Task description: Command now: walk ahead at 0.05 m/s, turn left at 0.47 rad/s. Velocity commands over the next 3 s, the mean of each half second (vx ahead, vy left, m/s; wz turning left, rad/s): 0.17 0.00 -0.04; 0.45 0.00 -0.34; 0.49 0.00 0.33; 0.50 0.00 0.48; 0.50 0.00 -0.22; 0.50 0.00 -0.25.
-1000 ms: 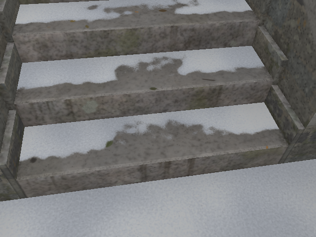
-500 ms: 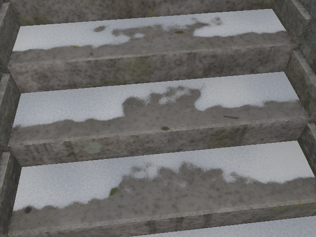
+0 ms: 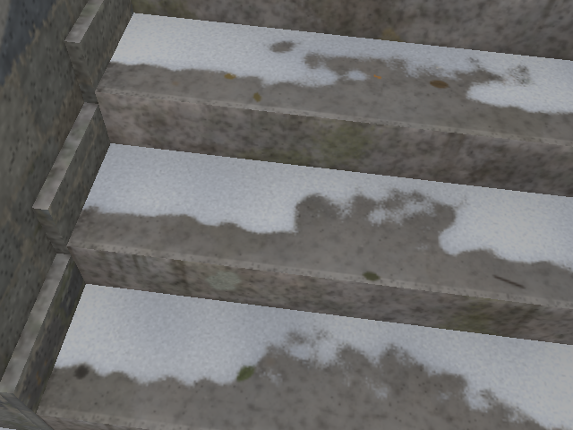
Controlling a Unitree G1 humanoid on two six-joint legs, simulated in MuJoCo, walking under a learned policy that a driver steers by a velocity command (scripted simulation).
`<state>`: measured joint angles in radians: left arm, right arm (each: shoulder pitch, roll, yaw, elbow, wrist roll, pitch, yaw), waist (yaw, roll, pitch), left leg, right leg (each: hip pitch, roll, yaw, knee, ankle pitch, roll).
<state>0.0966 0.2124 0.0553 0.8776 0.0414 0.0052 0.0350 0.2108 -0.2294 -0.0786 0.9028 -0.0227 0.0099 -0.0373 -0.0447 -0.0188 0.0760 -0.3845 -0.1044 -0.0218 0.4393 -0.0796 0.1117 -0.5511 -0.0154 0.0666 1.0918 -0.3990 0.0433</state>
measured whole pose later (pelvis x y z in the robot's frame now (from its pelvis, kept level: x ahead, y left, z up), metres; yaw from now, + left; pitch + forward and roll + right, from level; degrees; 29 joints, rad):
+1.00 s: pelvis +0.18 -0.11 +0.01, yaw -16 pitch +5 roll +0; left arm 0.06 0.13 0.03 0.68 0.05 0.01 0.03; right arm 0.56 -0.17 -0.03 1.08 -0.04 -0.14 -0.02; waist -0.04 -0.03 -0.02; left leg -0.02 0.02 0.12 0.27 -0.33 0.00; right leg -1.17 -0.01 0.03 1.99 -0.57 -0.09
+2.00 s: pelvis +0.72 -0.26 +0.28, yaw +10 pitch +3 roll +1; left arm 0.04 0.08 -0.01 0.52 0.05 -0.10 0.02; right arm 0.33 -0.23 -0.07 0.92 -0.04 -0.05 -0.01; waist 0.04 0.01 -0.06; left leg -0.42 -0.18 0.05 0.69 -0.31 0.16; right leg -1.04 -0.04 0.11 2.11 -0.12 -0.09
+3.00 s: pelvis +1.33 -0.29 +0.61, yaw -6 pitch +2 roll +2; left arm 0.01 0.04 -0.02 0.56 0.03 -0.06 0.02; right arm 0.49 -0.15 -0.04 1.08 -0.02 -0.12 0.00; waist -0.01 -0.05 -0.05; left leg -0.23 -0.02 0.11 0.49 -0.31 0.05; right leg -1.25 0.00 0.10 2.11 -0.34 -0.14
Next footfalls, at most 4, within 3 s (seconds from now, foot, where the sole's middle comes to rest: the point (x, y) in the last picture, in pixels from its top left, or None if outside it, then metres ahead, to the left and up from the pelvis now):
0.26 right None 0.04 -0.15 -0.77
0.64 left None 0.14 0.03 -0.77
1.14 right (447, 405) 0.42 -0.34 -0.62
1.78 left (382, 223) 0.76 -0.23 -0.47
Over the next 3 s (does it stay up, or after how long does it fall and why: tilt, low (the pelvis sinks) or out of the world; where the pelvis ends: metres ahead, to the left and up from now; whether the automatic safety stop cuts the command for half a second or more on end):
stays up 1.33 -0.29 0.61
